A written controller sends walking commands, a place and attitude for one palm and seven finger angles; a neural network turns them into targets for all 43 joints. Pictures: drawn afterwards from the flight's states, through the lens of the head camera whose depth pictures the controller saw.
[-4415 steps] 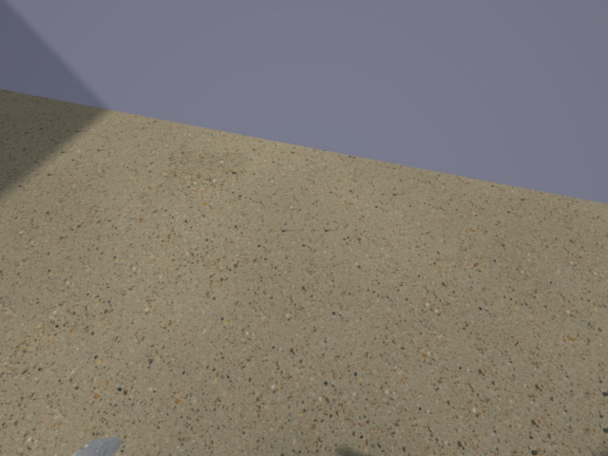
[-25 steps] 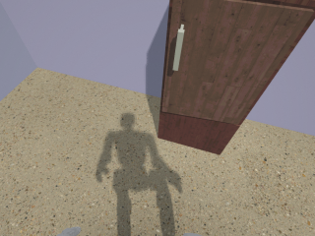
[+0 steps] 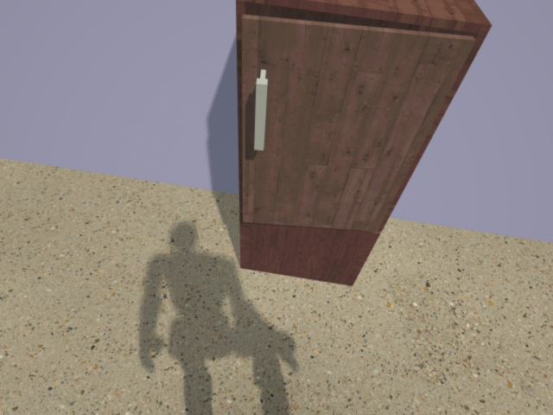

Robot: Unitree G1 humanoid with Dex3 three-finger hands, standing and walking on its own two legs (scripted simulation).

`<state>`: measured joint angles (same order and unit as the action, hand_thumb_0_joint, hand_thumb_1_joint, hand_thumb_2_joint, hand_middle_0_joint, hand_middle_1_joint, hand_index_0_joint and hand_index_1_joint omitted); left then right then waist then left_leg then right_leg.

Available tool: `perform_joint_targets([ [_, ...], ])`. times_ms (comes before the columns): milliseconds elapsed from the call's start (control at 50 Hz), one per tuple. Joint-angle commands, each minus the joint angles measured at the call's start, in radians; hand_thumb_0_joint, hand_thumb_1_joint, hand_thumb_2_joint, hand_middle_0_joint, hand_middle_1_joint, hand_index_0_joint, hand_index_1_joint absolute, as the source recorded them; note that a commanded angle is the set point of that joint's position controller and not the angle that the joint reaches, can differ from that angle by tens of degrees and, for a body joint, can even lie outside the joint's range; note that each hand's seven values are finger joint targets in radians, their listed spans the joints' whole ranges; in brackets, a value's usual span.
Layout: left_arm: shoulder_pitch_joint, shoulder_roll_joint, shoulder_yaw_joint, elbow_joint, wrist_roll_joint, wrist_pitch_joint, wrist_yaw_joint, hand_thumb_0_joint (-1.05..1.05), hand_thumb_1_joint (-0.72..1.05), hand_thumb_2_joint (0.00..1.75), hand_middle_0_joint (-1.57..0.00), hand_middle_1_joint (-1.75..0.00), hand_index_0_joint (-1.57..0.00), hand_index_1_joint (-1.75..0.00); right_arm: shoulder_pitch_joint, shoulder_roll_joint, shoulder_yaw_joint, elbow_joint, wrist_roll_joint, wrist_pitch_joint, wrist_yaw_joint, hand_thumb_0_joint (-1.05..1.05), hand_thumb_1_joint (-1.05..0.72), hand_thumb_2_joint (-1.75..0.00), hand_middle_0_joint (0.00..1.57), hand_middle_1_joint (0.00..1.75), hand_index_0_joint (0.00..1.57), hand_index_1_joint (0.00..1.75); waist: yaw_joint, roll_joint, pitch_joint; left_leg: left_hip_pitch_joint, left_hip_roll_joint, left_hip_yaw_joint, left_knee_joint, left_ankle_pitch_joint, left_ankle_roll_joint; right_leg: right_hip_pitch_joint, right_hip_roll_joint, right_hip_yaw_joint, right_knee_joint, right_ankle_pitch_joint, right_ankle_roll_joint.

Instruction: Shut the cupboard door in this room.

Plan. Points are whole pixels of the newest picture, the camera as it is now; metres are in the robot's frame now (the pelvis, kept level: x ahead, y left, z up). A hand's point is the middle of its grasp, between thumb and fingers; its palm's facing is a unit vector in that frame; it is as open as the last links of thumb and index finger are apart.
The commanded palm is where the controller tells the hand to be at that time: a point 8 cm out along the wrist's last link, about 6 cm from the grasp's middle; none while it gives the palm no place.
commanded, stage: take the last steps up to it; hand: left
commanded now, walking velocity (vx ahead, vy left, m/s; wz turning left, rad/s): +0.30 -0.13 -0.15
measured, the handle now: (261, 111) +0.67 +0.06 +0.06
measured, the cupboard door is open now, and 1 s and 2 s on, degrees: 6 6 6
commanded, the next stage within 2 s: come to a stop and stand still in 0.40 s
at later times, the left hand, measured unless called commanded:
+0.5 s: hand (221, 367) +0.23 +0.10 -0.17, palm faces -0.03 -0.98 -0.19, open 7.2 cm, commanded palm none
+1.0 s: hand (229, 347) +0.26 +0.08 -0.16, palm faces +0.01 -0.95 -0.31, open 7.3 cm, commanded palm none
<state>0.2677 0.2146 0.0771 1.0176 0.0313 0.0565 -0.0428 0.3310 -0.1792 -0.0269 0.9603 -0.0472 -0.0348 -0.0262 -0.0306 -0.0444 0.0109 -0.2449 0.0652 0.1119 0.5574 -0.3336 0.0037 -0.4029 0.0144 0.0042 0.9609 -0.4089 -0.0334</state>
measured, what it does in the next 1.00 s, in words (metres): walks ahead: right foot, then left foot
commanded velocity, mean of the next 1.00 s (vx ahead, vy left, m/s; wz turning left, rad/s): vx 0.00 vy -0.01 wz -0.01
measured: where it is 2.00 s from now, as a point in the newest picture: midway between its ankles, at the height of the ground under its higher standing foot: outside the picture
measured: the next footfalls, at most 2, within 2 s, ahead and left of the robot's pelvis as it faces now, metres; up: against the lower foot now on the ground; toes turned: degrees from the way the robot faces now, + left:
right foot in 0.28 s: +0.24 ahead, -0.23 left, +0.00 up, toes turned -4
left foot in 0.58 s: +0.28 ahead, +0.01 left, +0.00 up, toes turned +4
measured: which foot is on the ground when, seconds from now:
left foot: down 0.00-0.30, up 0.32-0.56, down 0.58-0.92, up 0.94-1.00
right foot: up 0.00-0.26, down 0.28-1.00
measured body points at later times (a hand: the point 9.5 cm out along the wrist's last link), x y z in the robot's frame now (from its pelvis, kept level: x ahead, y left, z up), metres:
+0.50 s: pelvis +0.17 -0.08 +0.00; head +0.20 -0.08 +0.45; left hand +0.23 +0.15 -0.15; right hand +0.18 -0.32 -0.15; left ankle +0.17 +0.02 -0.69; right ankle +0.16 -0.19 -0.73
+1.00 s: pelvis +0.21 -0.13 +0.00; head +0.25 -0.15 +0.44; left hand +0.26 +0.13 -0.14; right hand +0.28 -0.38 -0.17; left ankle +0.21 +0.00 -0.70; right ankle +0.20 -0.23 -0.73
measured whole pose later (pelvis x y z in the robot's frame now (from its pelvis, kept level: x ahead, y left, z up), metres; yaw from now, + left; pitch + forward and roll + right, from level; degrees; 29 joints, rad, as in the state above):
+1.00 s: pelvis +0.21 -0.13 +0.00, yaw -2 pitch -1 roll +1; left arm 0.22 0.20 0.05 0.99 0.03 0.03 0.03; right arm 0.13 -0.22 -0.07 1.00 -0.01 0.08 -0.02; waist 0.02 0.05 0.10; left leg -0.37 0.01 0.02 0.84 -0.48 -0.01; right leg -0.25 -0.01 -0.04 0.59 -0.33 -0.04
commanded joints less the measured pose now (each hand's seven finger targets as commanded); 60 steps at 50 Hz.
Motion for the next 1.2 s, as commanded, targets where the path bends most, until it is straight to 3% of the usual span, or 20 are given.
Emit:
perform_joint_targets([
  [0, -0.108, 0.051, 0.015, -0.113, 0.002, -0.047, -0.015, 0.00, 0.90, 0.90, -0.20, -0.30, -0.20, -0.30, 0.097, -0.171, -0.026, -0.010, 0.007, -0.026, -0.024, 0.00, -0.90, -0.90, 0.20, 0.30, 0.20, 0.30, -0.003, 0.178, 0.082, 0.164, 0.287, -0.247, -0.370, 0.152, 0.103, -0.295, -0.080, 0.034, 0.140, 0.128, 0.034],
  [80, -0.168, 0.016, -0.009, -0.113, -0.005, -0.052, -0.015, 0.00, 0.90, 0.90, -0.20, -0.30, -0.20, -0.30, 0.161, -0.159, -0.032, 0.035, 0.010, -0.026, -0.018, 0.00, -0.90, -0.90, 0.20, 0.30, 0.20, 0.30, -0.030, 0.194, 0.068, 0.218, 0.243, -0.086, -0.317, 0.399, 0.105, -0.228, -0.076, -0.048, -0.076, 0.180, 0.037],
  [140, -0.190, 0.022, -0.011, -0.112, -0.009, -0.053, -0.015, 0.00, 0.90, 0.90, -0.20, -0.30, -0.20, -0.30, 0.139, -0.170, -0.042, 0.047, 0.007, -0.017, -0.010, 0.00, -0.90, -0.90, 0.20, 0.30, 0.20, 0.30, -0.027, 0.228, 0.088, 0.145, 0.248, -0.049, -0.310, 0.331, 0.103, -0.110, -0.068, -0.087, -0.235, 0.196, 0.027],
  [180, -0.163, 0.041, -0.005, -0.101, -0.010, -0.060, -0.013, 0.00, 0.90, 0.90, -0.20, -0.30, -0.20, -0.30, 0.116, -0.181, -0.049, 0.050, 0.009, -0.009, -0.005, 0.00, -0.90, -0.90, 0.20, 0.30, 0.20, 0.30, -0.007, 0.222, 0.073, 0.117, 0.247, -0.047, -0.269, 0.322, 0.095, 0.005, -0.044, -0.108, -0.314, 0.185, 0.011],
  [220, -0.001, 0.070, 0.007, -0.043, -0.008, -0.073, -0.006, 0.00, 0.90, 0.90, -0.20, -0.30, -0.20, -0.30, 0.085, -0.185, -0.049, 0.052, 0.018, -0.003, -0.002, 0.00, -0.90, -0.90, 0.20, 0.30, 0.20, 0.30, 0.072, 0.160, -0.003, 0.062, 0.202, 0.010, -0.090, 0.408, 0.056, 0.257, 0.001, -0.140, -0.429, 0.237, -0.009],
  [240, 0.139, 0.126, 0.023, 0.003, -0.004, -0.088, 0.005, 0.00, 0.90, 0.90, -0.20, -0.30, -0.20, -0.30, 0.082, -0.157, -0.044, 0.052, 0.028, -0.006, 0.008, 0.00, -0.90, -0.90, 0.20, 0.30, 0.20, 0.30, 0.136, 0.058, -0.078, -0.073, 0.137, 0.060, 0.125, 0.360, 0.024, 0.488, -0.060, -0.046, -0.484, 0.195, -0.045],
  [260, 0.281, 0.231, 0.049, 0.048, -0.001, -0.101, 0.023, 0.00, 0.90, 0.90, -0.20, -0.30, -0.20, -0.30, 0.087, -0.072, -0.026, 0.028, 0.046, -0.011, 0.016, 0.00, -0.90, -0.90, 0.20, 0.30, 0.20, 0.30, 0.180, -0.229, -0.183, -0.289, -0.015, 0.098, 0.449, -0.098, -0.012, 0.674, -0.321, 0.320, -0.600, 0.148, -0.152],
  [280, 0.270, 0.253, 0.045, 0.044, -0.019, -0.094, 0.034, 0.00, 0.90, 0.90, -0.20, -0.30, -0.20, -0.30, 0.026, -0.080, -0.027, -0.013, 0.047, -0.004, 0.011, 0.00, -0.90, -0.90, 0.20, 0.30, 0.20, 0.30, 0.166, -0.178, -0.129, -0.357, -0.029, -0.027, 0.646, -0.329, 0.005, 0.566, -0.426, 0.465, -0.714, 0.212, -0.215],
  [340, 0.019, 0.108, 0.005, -0.013, -0.014, -0.091, 0.057, 0.00, 0.90, 0.90, -0.20, -0.30, -0.20, -0.30, -0.007, -0.079, -0.035, 0.019, 0.030, 0.002, 0.007, 0.00, -0.90, -0.90, 0.20, 0.30, 0.20, 0.30, 0.053, -0.086, -0.020, -0.342, 0.072, -0.122, 0.686, -0.114, 0.005, 0.311, -0.330, 0.227, -0.700, 0.281, -0.199],
  [400, -0.045, 0.067, -0.010, -0.024, -0.003, -0.104, 0.061, 0.00, 0.90, 0.90, -0.20, -0.30, -0.20, -0.30, 0.061, -0.018, -0.020, 0.046, 0.019, 0.024, 0.016, 0.00, -0.90, -0.90, 0.20, 0.30, 0.20, 0.30, -0.016, -0.057, -0.023, -0.176, 0.059, -0.065, 0.439, -0.090, -0.014, 0.160, -0.270, 0.062, -0.702, 0.394, -0.166],
  [500, -0.037, 0.058, -0.013, 0.000, -0.016, -0.098, 0.057, 0.00, 0.90, 0.90, -0.20, -0.30, -0.20, -0.30, 0.053, -0.003, -0.003, 0.050, 0.021, 0.011, 0.015, 0.00, -0.90, -0.90, 0.20, 0.30, 0.20, 0.30, -0.021, -0.013, 0.018, 0.013, -0.002, -0.011, 0.022, 0.106, -0.025, 0.114, -0.213, 0.049, -0.645, 0.308, -0.131],
  [560, 0.027, -0.012, -0.043, 0.015, -0.030, -0.084, 0.074, 0.00, 0.90, 0.90, -0.20, -0.30, -0.20, -0.30, 0.042, -0.105, 0.002, 0.064, 0.024, -0.006, -0.002, 0.00, -0.90, -0.90, 0.20, 0.30, 0.20, 0.30, 0.014, 0.195, -0.020, 0.112, 0.193, -0.226, -0.135, 0.706, 0.067, 0.148, -0.084, -0.029, -0.535, 0.207, 0.021],
  [640, 0.068, 0.044, -0.036, 0.034, -0.025, -0.053, 0.088, 0.00, 0.90, 0.90, -0.20, -0.30, -0.20, -0.30, -0.041, -0.119, -0.005, 0.051, 0.047, 0.020, -0.034, 0.00, -0.90, -0.90, 0.20, 0.30, 0.20, 0.30, 0.025, 0.228, -0.022, 0.185, 0.185, -0.199, -0.109, 1.105, 0.093, 0.194, -0.093, -0.040, -0.482, 0.326, 0.041],
  [720, 0.028, 0.066, -0.012, -0.024, -0.022, -0.035, 0.087, 0.00, 0.90, 0.90, -0.20, -0.30, -0.20, -0.30, -0.035, -0.184, -0.051, 0.027, 0.037, 0.053, -0.037, 0.00, -0.90, -0.90, 0.20, 0.30, 0.20, 0.30, -0.001, 0.229, -0.114, 0.371, 0.275, -0.230, -0.094, 1.293, 0.164, 0.042, -0.051, -0.039, -0.292, -0.021, 0.041],
  [780, 0.017, 0.041, -0.001, -0.050, -0.017, -0.024, 0.084, 0.00, 0.90, 0.90, -0.20, -0.30, -0.20, -0.30, -0.099, -0.191, -0.062, -0.001, 0.024, 0.067, -0.036, 0.00, -0.90, -0.90, 0.20, 0.30, 0.20, 0.30, 0.012, 0.167, -0.101, 0.315, 0.298, -0.216, -0.093, 1.127, 0.207, -0.002, -0.025, -0.005, -0.181, -0.109, 0.031],
  [860, 0.105, 0.052, 0.002, -0.044, -0.004, -0.031, 0.078, 0.00, 0.90, 0.90, -0.20, -0.30, -0.20, -0.30, -0.199, -0.177, -0.065, -0.037, 0.032, 0.077, -0.018, 0.00, -0.90, -0.90, 0.20, 0.30, 0.20, 0.30, 0.075, 0.085, -0.117, 0.071, 0.174, -0.132, -0.010, 0.570, 0.091, 0.243, -0.056, -0.006, -0.490, 0.328, 0.024],
  [900, 0.054, 0.169, 0.010, -0.058, 0.006, -0.049, 0.078, 0.00, 0.90, 0.90, -0.20, -0.30, -0.20, -0.30, -0.163, -0.091, -0.056, -0.051, 0.044, 0.086, 0.004, 0.00, -0.90, -0.90, 0.20, 0.30, 0.20, 0.30, 0.049, -0.214, -0.041, -0.095, -0.077, -0.033, 0.260, -0.201, -0.023, 0.210, -0.381, 0.299, -0.656, 0.679, -0.139],
  [920, 0.038, 0.172, 0.003, -0.067, 0.002, -0.048, 0.077, 0.00, 0.90, 0.90, -0.20, -0.30, -0.20, -0.30, -0.196, -0.081, -0.057, -0.049, 0.040, 0.102, 0.005, 0.00, -0.90, -0.90, 0.20, 0.30, 0.20, 0.30, 0.065, -0.131, -0.011, -0.089, -0.070, -0.126, 0.397, -0.287, -0.014, 0.126, -0.403, 0.321, -0.670, 0.633, -0.189],
  [980, -0.043, 0.138, -0.009, -0.066, -0.002, -0.056, 0.084, 0.00, 0.90, 0.90, -0.20, -0.30, -0.20, -0.30, -0.174, -0.096, -0.047, -0.009, 0.038, 0.099, 0.008, 0.00, -0.90, -0.90, 0.20, 0.30, 0.20, 0.30, 0.030, -0.105, 0.007, -0.175, -0.043, -0.155, 0.491, -0.180, -0.025, 0.203, -0.322, 0.246, -0.620, 0.679, -0.179],
  [1180, 0.007, 0.170, 0.008, -0.030, -0.002, -0.063, 0.082, 0.00, 0.90, 0.90, -0.20, -0.30, -0.20, -0.30, -0.121, -0.081, -0.024, 0.011, 0.043, 0.070, 0.014, 0.00, -0.90, -0.90, 0.20, 0.30, 0.20, 0.30, 0.068, -0.113, -0.043, -0.080, -0.049, -0.092, 0.073, -0.104, -0.043, 0.346, -0.303, 0.206, -0.613, 0.616, -0.147],
])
